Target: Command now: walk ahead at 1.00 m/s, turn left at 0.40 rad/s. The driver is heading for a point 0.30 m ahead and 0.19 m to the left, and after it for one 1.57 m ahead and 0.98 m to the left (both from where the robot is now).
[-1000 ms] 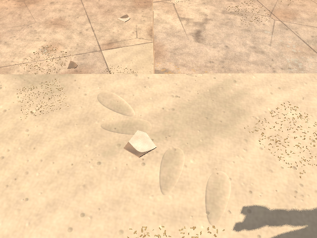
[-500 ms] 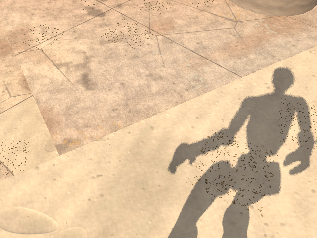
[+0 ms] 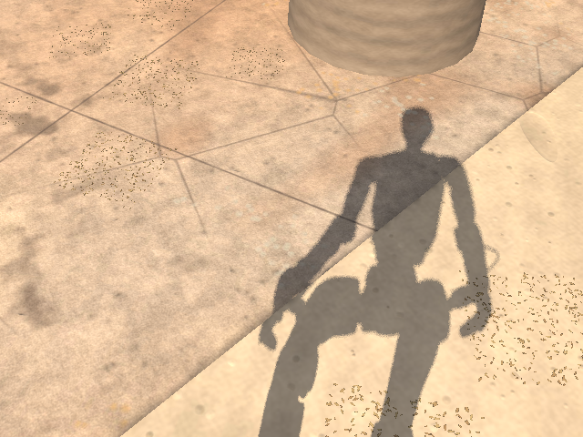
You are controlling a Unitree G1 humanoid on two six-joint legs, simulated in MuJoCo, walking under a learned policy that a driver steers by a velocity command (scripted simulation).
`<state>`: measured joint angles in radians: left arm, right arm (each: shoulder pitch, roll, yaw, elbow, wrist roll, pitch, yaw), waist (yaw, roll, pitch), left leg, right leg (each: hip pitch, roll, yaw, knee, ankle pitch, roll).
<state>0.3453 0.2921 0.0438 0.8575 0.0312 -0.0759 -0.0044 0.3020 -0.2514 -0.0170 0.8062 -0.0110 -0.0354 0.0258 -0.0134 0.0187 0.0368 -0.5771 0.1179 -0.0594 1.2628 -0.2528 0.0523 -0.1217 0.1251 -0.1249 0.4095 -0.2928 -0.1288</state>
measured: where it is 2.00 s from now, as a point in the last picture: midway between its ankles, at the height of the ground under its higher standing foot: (27, 171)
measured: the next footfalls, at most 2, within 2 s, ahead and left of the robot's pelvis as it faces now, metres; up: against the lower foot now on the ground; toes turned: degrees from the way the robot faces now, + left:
left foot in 0.26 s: +0.44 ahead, +0.10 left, +0.00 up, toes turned +16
right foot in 0.72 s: +0.93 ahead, +0.10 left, -0.08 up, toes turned +43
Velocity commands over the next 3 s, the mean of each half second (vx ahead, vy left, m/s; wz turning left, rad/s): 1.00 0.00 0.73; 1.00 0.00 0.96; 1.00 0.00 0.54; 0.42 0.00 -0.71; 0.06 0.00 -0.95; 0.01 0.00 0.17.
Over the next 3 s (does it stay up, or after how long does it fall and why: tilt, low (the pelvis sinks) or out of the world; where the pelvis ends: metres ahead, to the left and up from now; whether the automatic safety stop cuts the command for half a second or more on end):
stays up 1.47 0.90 -0.08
